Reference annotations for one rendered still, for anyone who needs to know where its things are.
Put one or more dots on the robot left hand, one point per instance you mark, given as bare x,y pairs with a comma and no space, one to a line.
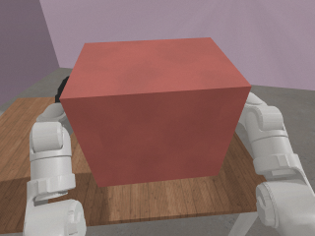
60,89

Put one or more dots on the table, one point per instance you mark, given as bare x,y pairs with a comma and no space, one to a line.
232,191

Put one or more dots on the robot right forearm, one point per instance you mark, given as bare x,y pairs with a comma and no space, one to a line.
273,154

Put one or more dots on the robot left forearm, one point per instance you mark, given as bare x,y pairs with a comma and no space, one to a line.
50,157

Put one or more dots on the robot right upper arm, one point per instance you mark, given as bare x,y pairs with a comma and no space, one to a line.
288,206

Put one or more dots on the carton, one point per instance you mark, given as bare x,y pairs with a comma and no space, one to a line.
153,110

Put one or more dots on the robot left upper arm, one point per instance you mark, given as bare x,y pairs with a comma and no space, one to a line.
64,218

